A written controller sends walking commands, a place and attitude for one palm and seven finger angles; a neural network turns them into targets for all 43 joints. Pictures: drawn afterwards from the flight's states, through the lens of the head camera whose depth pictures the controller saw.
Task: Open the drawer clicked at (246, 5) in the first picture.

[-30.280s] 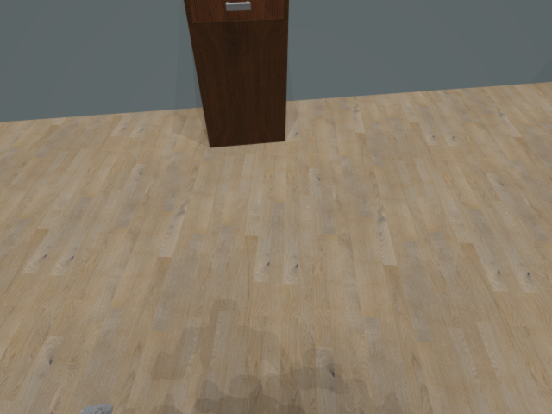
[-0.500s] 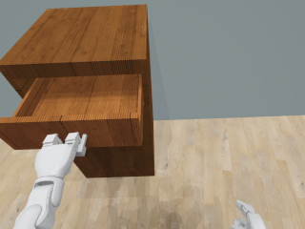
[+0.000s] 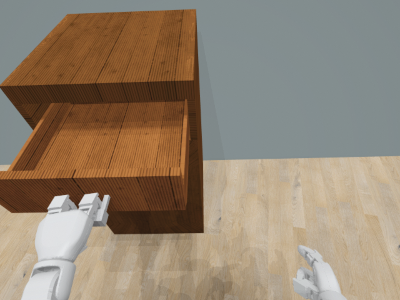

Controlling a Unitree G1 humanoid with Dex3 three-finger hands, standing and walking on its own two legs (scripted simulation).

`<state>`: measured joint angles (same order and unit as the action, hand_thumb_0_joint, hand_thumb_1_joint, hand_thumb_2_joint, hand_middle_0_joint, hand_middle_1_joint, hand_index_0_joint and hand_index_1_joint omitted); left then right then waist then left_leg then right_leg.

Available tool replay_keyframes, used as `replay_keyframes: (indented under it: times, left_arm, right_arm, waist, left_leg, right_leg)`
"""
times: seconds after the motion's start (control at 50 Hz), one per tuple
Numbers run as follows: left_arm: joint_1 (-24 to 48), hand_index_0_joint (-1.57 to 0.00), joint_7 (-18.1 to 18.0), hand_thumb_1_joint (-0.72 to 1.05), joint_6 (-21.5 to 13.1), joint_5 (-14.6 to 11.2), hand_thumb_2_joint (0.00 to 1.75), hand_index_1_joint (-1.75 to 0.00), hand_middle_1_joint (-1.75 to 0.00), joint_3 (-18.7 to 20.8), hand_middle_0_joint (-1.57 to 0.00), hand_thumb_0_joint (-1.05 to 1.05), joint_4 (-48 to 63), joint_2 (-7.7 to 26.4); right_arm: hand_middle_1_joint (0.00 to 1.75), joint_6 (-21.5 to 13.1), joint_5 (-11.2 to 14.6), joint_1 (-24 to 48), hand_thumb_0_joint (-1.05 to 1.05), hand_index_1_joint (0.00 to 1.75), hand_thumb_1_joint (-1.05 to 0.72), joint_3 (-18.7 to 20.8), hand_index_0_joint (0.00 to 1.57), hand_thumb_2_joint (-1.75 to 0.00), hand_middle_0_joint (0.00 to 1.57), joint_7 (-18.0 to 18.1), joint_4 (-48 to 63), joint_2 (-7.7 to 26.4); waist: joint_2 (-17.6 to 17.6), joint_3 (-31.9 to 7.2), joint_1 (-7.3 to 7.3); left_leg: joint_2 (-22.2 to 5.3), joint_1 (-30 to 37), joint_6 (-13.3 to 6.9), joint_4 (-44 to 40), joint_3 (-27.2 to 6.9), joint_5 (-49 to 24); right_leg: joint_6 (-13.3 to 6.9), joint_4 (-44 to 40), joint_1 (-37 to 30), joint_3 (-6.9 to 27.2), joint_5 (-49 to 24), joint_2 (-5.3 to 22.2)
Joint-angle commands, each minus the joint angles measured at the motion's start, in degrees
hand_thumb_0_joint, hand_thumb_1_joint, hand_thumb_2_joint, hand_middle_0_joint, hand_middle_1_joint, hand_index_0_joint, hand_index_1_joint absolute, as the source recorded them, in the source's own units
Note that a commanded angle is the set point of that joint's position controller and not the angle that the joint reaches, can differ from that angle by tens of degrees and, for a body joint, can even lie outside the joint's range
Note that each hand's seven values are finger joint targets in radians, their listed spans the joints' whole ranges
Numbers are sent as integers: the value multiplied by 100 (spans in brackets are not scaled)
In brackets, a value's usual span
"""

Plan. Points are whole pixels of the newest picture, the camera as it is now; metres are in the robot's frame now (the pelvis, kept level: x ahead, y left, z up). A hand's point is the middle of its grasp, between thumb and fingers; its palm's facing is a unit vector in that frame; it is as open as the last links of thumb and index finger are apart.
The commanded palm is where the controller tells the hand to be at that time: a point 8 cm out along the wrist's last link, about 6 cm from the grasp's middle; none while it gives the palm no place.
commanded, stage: pull the drawer open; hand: left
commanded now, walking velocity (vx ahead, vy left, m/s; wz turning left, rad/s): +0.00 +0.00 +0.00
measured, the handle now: (82, 208) +0.28 +0.27 +0.03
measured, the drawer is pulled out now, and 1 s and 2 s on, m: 0.23 0.30 0.30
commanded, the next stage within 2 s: open the thumb to release the handle in 0.80 s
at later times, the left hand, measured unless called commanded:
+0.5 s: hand (70, 267) +0.17 +0.26 +0.01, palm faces -0.02 -0.05 -1.00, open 6.0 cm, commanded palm +0.12 +0.27 +0.06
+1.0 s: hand (67, 278) +0.16 +0.26 +0.01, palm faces +0.03 -0.03 -1.00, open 6.1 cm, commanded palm +0.13 +0.26 +0.06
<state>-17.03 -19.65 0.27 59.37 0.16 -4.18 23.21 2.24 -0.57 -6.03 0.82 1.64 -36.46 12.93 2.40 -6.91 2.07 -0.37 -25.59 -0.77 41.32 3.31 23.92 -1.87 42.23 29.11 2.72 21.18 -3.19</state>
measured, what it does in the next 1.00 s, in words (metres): stands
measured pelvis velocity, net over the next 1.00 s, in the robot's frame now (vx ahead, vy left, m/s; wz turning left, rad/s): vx -0.01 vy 0.00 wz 0.01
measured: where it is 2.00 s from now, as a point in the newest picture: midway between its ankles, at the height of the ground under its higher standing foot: outside the picture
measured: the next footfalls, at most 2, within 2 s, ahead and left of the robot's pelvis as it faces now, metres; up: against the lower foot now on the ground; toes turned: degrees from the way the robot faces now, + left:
none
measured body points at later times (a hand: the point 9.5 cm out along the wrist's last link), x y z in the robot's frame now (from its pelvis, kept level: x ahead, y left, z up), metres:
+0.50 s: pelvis +0.00 +0.00 +0.00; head +0.01 -0.02 +0.44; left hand +0.17 +0.26 +0.06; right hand +0.20 -0.23 -0.10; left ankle -0.04 +0.11 -0.71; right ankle +0.00 -0.10 -0.71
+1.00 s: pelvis -0.01 +0.00 -0.01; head +0.02 -0.02 +0.44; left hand +0.15 +0.26 +0.06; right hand +0.19 -0.23 -0.11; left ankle -0.04 +0.11 -0.71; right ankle +0.00 -0.10 -0.71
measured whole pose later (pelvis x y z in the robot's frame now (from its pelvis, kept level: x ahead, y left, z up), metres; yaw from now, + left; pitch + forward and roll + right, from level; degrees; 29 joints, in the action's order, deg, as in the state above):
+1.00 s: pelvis -0.01 +0.00 -0.01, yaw +1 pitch +9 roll +0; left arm -31.8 -26.3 -2.4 60.1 0.8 6.7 22.8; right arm 2.0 -1.9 -7.8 2.0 0.5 -35.7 13.6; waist 2.7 -6.9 3.4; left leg -0.2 -29.9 -0.9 47.5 2.5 26.2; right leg -1.9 47.9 33.0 1.9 23.4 -3.0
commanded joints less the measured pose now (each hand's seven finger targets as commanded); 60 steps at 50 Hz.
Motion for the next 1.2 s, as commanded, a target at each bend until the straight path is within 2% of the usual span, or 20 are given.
replay_keyframes:
  times: [0.0,0.04,0.1,0.22,0.24,0.32,0.34,0.42,0.44,0.5,0.64,0.66,0.8,0.84,0.86,0.88,0.92,0.94,1.0,1.18]
  left_arm:
    - [-733,-40,-379,90,-6,-164,90,-135,-135,855,-40,0,1473,988]
    - [-1210,-40,-436,90,-25,-195,90,-135,-135,1000,-40,0,1489,1045]
    - [-1151,-40,-500,90,-25,-184,90,-135,-135,1046,-40,0,1518,1047]
    - [-1252,-40,-688,90,-53,-79,90,-135,-135,1291,-40,0,1622,1267]
    - [-1468,-40,-682,90,-36,-122,90,-135,-135,1171,-40,0,1529,1071]
    - [-1467,-40,-693,90,-2,-81,90,-135,-135,1157,-40,0,1703,1118]
    - [-1553,-40,-665,90,13,-150,90,-135,-135,1016,-40,0,1635,947]
    - [-2053,-40,-663,90,-61,-147,90,-135,-135,1246,-40,0,1853,1150]
    - [-2287,-40,-636,90,-75,-219,90,-135,-135,1125,-40,0,1857,989]
    - [-2452,-40,-617,90,-130,-258,90,-135,-135,1210,-40,0,2013,1075]
    - [-2880,-40,-768,90,-264,-188,90,-135,-135,1211,-40,0,2218,960]
    - [-2739,-40,-785,90,-287,-147,90,-135,-135,1123,-40,0,2258,927]
    - [-2721,-40,-889,90,-277,-150,90,-135,-135,1315,-40,0,2348,1045]
    - [-2900,-40,-923,90,-248,-163,90,-135,-135,1324,-40,0,2227,1018]
    - [-2896,-40,-927,90,-245,-153,90,-135,-135,1276,-40,0,2204,991]
    - [-989,-40,-926,90,-204,-72,90,-135,-135,782,-40,0,2387,793]
    - [-1224,-39,-1015,76,-158,22,84,-134,-134,1022,-39,0,2053,869]
    - [-1450,-38,-980,69,-89,8,81,-133,-133,874,-38,0,1858,702]
    - [-884,-37,-883,48,71,30,72,-130,-130,816,-37,0,1981,879]
    - [-812,-32,-398,-15,131,29,45,-124,-124,503,-32,0,1712,788]
  right_arm:
    - [30,-307,-42,649,0,30,-90,279,20,-90,20,6,936,644]
    - [30,-312,-36,664,0,30,-90,268,20,-90,20,-8,944,621]
    - [30,-278,-44,687,0,30,-90,276,20,-90,20,-7,922,650]
    - [30,-257,-85,704,0,30,-90,256,20,-90,20,18,916,629]
    - [30,-256,-52,688,0,30,-90,281,20,-90,20,15,910,590]
    - [30,-261,-69,724,0,30,-90,249,20,-90,20,2,962,608]
    - [30,-265,-51,700,0,30,-90,269,20,-90,20,0,944,592]
    - [30,-293,-66,707,0,30,-90,217,20,-90,20,-21,1031,573]
    - [30,-295,-50,686,0,30,-90,233,20,-90,20,-48,1020,558]
    - [30,-285,-57,710,0,30,-90,227,20,-90,20,-84,1049,588]
    - [30,-293,-106,616,0,30,-90,256,20,-90,20,-155,1098,565]
    - [30,-299,-133,612,0,30,-90,249,20,-90,20,-164,1110,591]
    - [30,-278,-124,572,0,30,-90,276,20,-90,20,-168,1110,595]
    - [30,-285,-118,547,0,30,-90,281,20,-90,20,-170,1100,568]
    - [30,-284,-125,569,0,30,-90,266,20,-90,20,-167,1106,590]
    - [30,-249,-166,592,0,30,-90,261,20,-90,20,-132,992,679]
    - [30,-346,-190,565,0,30,-90,312,20,-90,20,-43,1015,614]
    - [30,-346,-138,522,0,30,-90,335,20,-90,20,-36,987,580]
    - [30,-308,-130,584,0,30,-90,294,20,-90,20,39,972,627]
    - [30,-335,-88,817,0,30,-90,133,20,-90,20,105,958,547]
  waist:
    - [-4,-1179,392]
    - [-40,-1128,437]
    - [-91,-910,360]
    - [-69,-1001,430]
    - [-21,-907,436]
    - [32,-912,453]
    - [-63,-811,408]
    - [8,-948,557]
    - [-68,-920,536]
    - [16,-768,510]
    - [7,-667,518]
    - [-52,-556,449]
    - [256,-836,514]
    - [57,-834,524]
    - [-18,-763,508]
    - [-22,-690,21]
    - [0,-764,255]
    - [-20,-798,256]
    - [-77,-968,235]
    - [-291,-487,345]
  left_leg:
    - [154,555,55,-277,-243,-2887]
    - [182,481,55,-243,-228,-2808]
    - [195,327,53,-246,-240,-2457]
    - [246,300,38,-177,-244,-2209]
    - [239,280,44,-186,-248,-2209]
    - [228,311,36,-177,-259,-2152]
    - [222,277,29,-189,-274,-2090]
    - [221,323,38,-189,-265,-2314]
    - [208,298,41,-182,-270,-2392]
    - [188,245,40,-190,-274,-2363]
    - [202,189,12,-95,-284,-2065]
    - [212,173,2,-48,-288,-1998]
    - [198,178,38,5,-313,-2279]
    - [192,160,33,43,-320,-2291]
    - [212,125,25,73,-304,-2258]
    - [227,60,9,161,-377,-1905]
    - [226,130,-5,114,-375,-1682]
    - [221,174,5,102,-356,-1693]
    - [252,227,8,31,-349,-1582]
    - [276,228,-34,-244,-334,-1307]
  right_leg:
    - [-75,-380,-948,112,-2782,41]
    - [-74,-348,-951,168,-2911,46]
    - [-78,-367,-824,158,-2652,41]
    - [-92,-300,-716,268,-2485,25]
    - [-108,-313,-721,212,-2451,14]
    - [-94,-290,-601,177,-2150,-2]
    - [-103,-329,-623,148,-2168,-3]
    - [-104,-274,-742,232,-2375,7]
    - [-103,-276,-805,207,-2510,15]
    - [-98,-307,-759,214,-2468,25]
    - [-120,-259,-488,196,-2040,-7]
    - [-111,-244,-324,223,-1992,-5]
    - [-144,-123,-420,212,-2163,-1]
    - [-126,-90,-415,201,-2218,-7]
    - [-119,-90,-358,253,-2289,-10]
    - [-71,-75,-12,163,-2067,27]
    - [-97,-114,16,140,-1586,-24]
    - [-109,-136,-33,79,-1596,-34]
    - [-103,-226,-230,128,-1612,5]
    - [-75,-512,-427,141,-1293,27]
